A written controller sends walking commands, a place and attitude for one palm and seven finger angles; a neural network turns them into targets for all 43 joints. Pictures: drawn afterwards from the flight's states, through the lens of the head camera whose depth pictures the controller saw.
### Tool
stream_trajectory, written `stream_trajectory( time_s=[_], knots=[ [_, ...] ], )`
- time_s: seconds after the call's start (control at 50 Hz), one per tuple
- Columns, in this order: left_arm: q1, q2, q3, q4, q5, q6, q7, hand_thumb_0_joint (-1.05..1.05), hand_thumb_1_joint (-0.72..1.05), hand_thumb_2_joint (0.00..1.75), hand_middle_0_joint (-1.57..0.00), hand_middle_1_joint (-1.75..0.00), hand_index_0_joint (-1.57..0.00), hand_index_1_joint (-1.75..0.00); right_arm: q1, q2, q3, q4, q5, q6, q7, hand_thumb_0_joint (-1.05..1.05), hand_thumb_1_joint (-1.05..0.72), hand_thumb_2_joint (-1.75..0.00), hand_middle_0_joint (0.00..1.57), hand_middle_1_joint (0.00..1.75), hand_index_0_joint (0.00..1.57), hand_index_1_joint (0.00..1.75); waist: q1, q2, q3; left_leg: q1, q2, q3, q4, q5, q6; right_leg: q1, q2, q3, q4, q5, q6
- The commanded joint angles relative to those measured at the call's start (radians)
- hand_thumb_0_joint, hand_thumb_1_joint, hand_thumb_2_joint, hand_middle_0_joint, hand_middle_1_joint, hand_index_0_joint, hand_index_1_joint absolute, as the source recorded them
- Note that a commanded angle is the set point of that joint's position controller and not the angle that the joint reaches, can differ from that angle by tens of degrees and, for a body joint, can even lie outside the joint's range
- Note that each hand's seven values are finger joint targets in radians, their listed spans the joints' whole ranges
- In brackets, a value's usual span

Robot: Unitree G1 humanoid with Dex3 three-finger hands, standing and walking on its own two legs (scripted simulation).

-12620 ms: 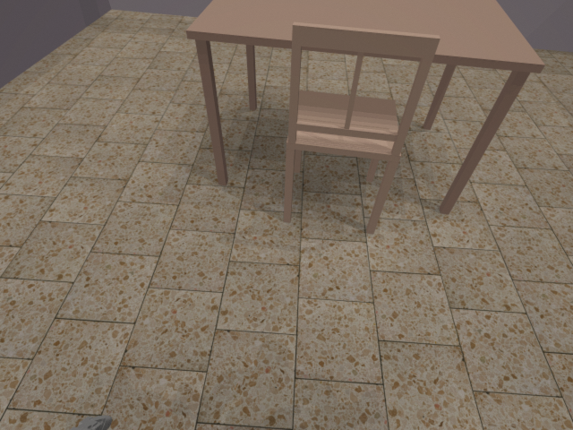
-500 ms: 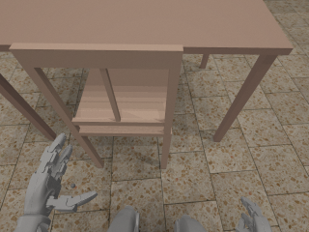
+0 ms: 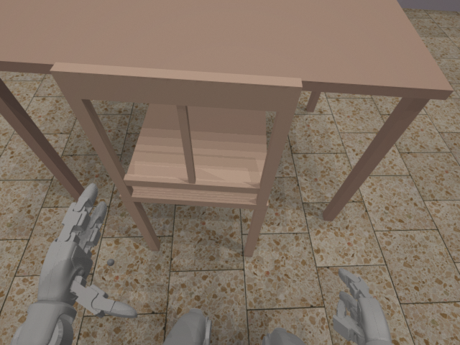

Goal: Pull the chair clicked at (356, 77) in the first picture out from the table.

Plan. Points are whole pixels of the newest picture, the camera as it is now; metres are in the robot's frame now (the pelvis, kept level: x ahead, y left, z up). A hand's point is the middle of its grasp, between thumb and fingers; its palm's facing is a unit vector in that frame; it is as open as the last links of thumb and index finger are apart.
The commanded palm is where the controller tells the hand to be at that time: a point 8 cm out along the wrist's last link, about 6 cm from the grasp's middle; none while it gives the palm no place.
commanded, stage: raise the hand toward the chair's back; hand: left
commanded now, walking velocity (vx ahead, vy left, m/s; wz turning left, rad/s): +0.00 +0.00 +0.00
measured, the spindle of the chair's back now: (187, 148) +0.50 +0.13 -0.01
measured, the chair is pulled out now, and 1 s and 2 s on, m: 0.00 0.00 0.00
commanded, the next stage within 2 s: aim the fingers beside a spindle in 0.64 s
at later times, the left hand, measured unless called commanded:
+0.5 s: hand (113, 251) +0.25 +0.20 +0.05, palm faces +0.03 -1.00 -0.05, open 16.9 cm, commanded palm +0.23 +0.26 +0.05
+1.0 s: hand (131, 243) +0.26 +0.18 +0.04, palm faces +0.01 -1.00 -0.03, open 16.9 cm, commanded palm +0.25 +0.23 +0.04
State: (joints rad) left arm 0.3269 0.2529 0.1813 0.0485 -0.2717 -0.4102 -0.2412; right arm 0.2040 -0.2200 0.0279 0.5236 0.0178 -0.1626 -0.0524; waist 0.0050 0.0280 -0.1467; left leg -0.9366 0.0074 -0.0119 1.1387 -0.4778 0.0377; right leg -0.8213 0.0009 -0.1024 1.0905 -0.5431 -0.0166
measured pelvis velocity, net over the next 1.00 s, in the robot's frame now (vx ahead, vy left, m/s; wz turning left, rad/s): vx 0.00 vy -0.01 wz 0.00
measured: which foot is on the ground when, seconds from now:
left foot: down 0.00-1.00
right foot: down 0.00-1.00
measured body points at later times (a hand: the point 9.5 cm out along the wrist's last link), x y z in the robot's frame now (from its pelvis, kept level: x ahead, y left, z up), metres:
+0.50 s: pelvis +0.00 +0.00 +0.00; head +0.07 +0.01 +0.45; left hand +0.24 +0.25 +0.05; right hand +0.17 -0.25 -0.08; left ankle +0.04 +0.09 -0.65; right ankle -0.01 -0.12 -0.65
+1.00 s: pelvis +0.00 -0.01 +0.00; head +0.08 -0.01 +0.44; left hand +0.26 +0.23 +0.04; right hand +0.18 -0.26 -0.09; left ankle +0.04 +0.09 -0.65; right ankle -0.01 -0.12 -0.65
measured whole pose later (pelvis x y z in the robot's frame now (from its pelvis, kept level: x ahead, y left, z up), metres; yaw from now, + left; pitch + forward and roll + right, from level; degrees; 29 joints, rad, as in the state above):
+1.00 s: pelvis +0.00 -0.01 +0.00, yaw +0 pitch +17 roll -2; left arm 0.21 0.25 0.19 0.16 -0.28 -0.42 -0.25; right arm 0.22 -0.25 0.01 0.56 0.02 -0.16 -0.05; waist -0.01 0.03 -0.15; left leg -0.95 0.02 -0.01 1.14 -0.48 0.02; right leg -0.85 0.01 -0.10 1.11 -0.56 -0.04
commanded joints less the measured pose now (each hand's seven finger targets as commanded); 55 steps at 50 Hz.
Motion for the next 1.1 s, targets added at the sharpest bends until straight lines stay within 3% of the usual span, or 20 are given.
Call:
stream_trajectory(
  time_s=[0.0,0.06,0.2,0.32,0.38,0.52,0.56,0.68,0.86,0.88,0.92,0.94,0.96,1.04,1.08],
  knots=[
    [-0.081,0.135,0.084,-0.207,-0.018,-0.058,-0.007,0.0,-0.5,0.3,-0.06,-0.08,-0.06,-0.08,-0.014,-0.164,-0.072,-0.129,0.005,-0.051,-0.017,0.0,-0.9,-0.9,0.2,0.3,0.2,0.3,-0.017,0.063,-0.229,0.301,0.016,-0.07,-0.202,0.22,-0.026,0.029,0.02,0.02,-0.152,0.18,-0.014],
    [-0.08,0.154,0.107,-0.188,-0.02,-0.05,-0.003,0.0,-0.5,0.3,-0.06,-0.08,-0.06,-0.08,-0.011,-0.168,-0.072,-0.122,0.005,-0.049,-0.019,0.0,-0.9,-0.9,0.2,0.3,0.2,0.3,-0.016,0.049,-0.229,0.302,0.017,-0.074,-0.206,0.242,-0.025,0.039,0.022,0.018,-0.155,0.193,-0.014],
    [-0.087,0.131,0.093,-0.16,-0.031,-0.047,-0.012,0.0,-0.5,0.3,-0.06,-0.08,-0.06,-0.08,-0.006,-0.17,-0.076,-0.118,0.01,-0.051,-0.018,0.0,-0.9,-0.9,0.2,0.3,0.2,0.3,-0.02,0.027,-0.219,0.294,0.014,-0.06,-0.213,0.238,-0.023,0.06,0.019,0.023,-0.174,0.201,-0.01],
    [-0.087,0.142,0.102,-0.174,-0.027,-0.068,-0.001,0.0,-0.5,0.3,-0.06,-0.08,-0.06,-0.08,-0.004,-0.168,-0.08,-0.111,0.007,-0.053,-0.013,0.0,-0.9,-0.9,0.2,0.3,0.2,0.3,-0.016,0.056,-0.225,0.304,0.015,-0.055,-0.208,0.26,-0.025,0.062,0.018,0.026,-0.169,0.216,-0.012],
    [-0.086,0.144,0.107,-0.152,-0.027,-0.069,0.003,0.0,-0.5,0.3,-0.06,-0.08,-0.06,-0.08,-0.005,-0.169,-0.081,-0.112,0.007,-0.047,-0.013,0.0,-0.9,-0.9,0.2,0.3,0.2,0.3,-0.021,0.023,-0.217,0.276,0.012,-0.047,-0.199,0.242,-0.018,0.067,0.019,0.035,-0.173,0.218,-0.009],
    [-0.094,0.143,0.098,-0.164,-0.027,-0.076,-0.003,0.0,-0.5,0.3,-0.06,-0.08,-0.06,-0.08,-0.007,-0.165,-0.078,-0.111,0.008,-0.047,-0.01,0.0,-0.9,-0.9,0.2,0.3,0.2,0.3,-0.021,0.064,-0.22,0.279,0.01,-0.042,-0.197,0.24,-0.018,0.075,0.017,0.04,-0.176,0.223,-0.01],
    [-0.088,0.151,0.103,-0.15,-0.024,-0.069,-0.002,0.0,-0.5,0.3,-0.06,-0.08,-0.06,-0.08,-0.008,-0.166,-0.079,-0.111,0.008,-0.044,-0.012,0.0,-0.9,-0.9,0.2,0.3,0.2,0.3,-0.026,0.027,-0.212,0.267,0.011,-0.043,-0.194,0.23,-0.014,0.075,0.02,0.042,-0.18,0.218,-0.008],
    [-0.1,0.146,0.105,-0.155,-0.031,-0.07,-0.008,0.0,-0.5,0.3,-0.06,-0.08,-0.06,-0.08,-0.011,-0.162,-0.077,-0.114,0.009,-0.045,-0.016,0.0,-0.9,-0.9,0.2,0.3,0.2,0.3,-0.024,0.021,-0.221,0.261,0.007,-0.036,-0.185,0.229,-0.011,0.09,0.018,0.051,-0.183,0.231,-0.006],
    [-0.214,0.142,0.087,-0.097,-0.026,-0.081,-0.02,0.0,-0.5,0.3,-0.06,-0.08,-0.06,-0.08,-0.005,-0.17,-0.074,-0.094,0.006,-0.052,-0.018,0.0,-0.9,-0.9,0.2,0.3,0.2,0.3,-0.043,0.005,-0.226,0.216,0.006,-0.033,-0.144,0.215,-0.007,0.064,0.013,0.068,-0.168,0.227,-0.003],
    [-0.212,0.133,0.077,-0.096,-0.023,-0.081,-0.02,0.0,-0.5,0.3,-0.06,-0.08,-0.06,-0.08,-0.007,-0.167,-0.075,-0.098,0.006,-0.053,-0.017,0.0,-0.9,-0.9,0.2,0.3,0.2,0.3,-0.034,0.036,-0.237,0.225,0.004,-0.03,-0.146,0.218,-0.009,0.064,0.011,0.07,-0.164,0.228,-0.005],
    [-0.224,0.115,0.052,-0.121,-0.019,-0.081,-0.016,0.0,-0.5,0.3,-0.06,-0.08,-0.06,-0.08,-0.007,-0.165,-0.075,-0.1,0.005,-0.054,-0.013,0.0,-0.9,-0.9,0.2,0.3,0.2,0.3,-0.034,0.051,-0.27,0.251,0.005,-0.031,-0.146,0.246,-0.009,0.067,0.01,0.064,-0.154,0.254,-0.006],
    [-0.206,0.136,0.079,-0.116,-0.02,-0.08,-0.008,0.0,-0.5,0.3,-0.06,-0.08,-0.06,-0.08,-0.003,-0.166,-0.079,-0.097,0.005,-0.052,-0.012,0.0,-0.9,-0.9,0.2,0.3,0.2,0.3,-0.026,0.034,-0.277,0.251,0.007,-0.03,-0.145,0.261,-0.01,0.078,0.01,0.064,-0.152,0.272,-0.006],
    [-0.186,0.142,0.083,-0.093,-0.014,-0.074,0.0,0.0,-0.5,0.3,-0.06,-0.08,-0.06,-0.08,-0.004,-0.168,-0.079,-0.098,0.003,-0.047,-0.011,0.0,-0.9,-0.9,0.2,0.3,0.2,0.3,-0.027,0.006,-0.273,0.234,0.008,-0.03,-0.142,0.266,-0.008,0.083,0.014,0.064,-0.149,0.28,-0.005],
    [-0.218,0.118,0.069,-0.09,-0.004,-0.078,0.025,0.0,-0.5,0.3,-0.06,-0.08,-0.06,-0.08,-0.008,-0.163,-0.079,-0.1,0.001,-0.035,-0.002,0.0,-0.9,-0.9,0.2,0.3,0.2,0.3,-0.025,0.028,-0.27,0.224,0.006,-0.024,-0.135,0.256,-0.012,0.066,0.009,0.064,-0.136,0.277,-0.004],
    [-0.217,0.12,0.074,-0.066,0.001,-0.075,0.039,0.0,-0.5,0.3,-0.06,-0.08,-0.06,-0.08,-0.006,-0.164,-0.079,-0.101,-0.002,-0.026,0.002,0.0,-0.9,-0.9,0.2,0.3,0.2,0.3,-0.029,-0.001,-0.262,0.202,0.006,-0.023,-0.129,0.253,-0.01,0.07,0.01,0.069,-0.134,0.284,-0.002]
  ],
)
